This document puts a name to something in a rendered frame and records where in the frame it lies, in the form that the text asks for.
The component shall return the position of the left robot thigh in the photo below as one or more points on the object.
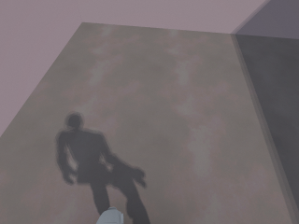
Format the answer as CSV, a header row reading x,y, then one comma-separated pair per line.
x,y
112,216

